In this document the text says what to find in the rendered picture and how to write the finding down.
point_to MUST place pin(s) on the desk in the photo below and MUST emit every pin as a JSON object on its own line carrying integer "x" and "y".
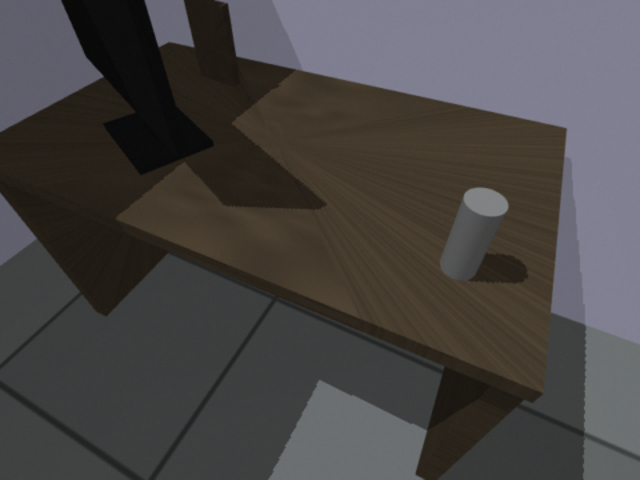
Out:
{"x": 334, "y": 195}

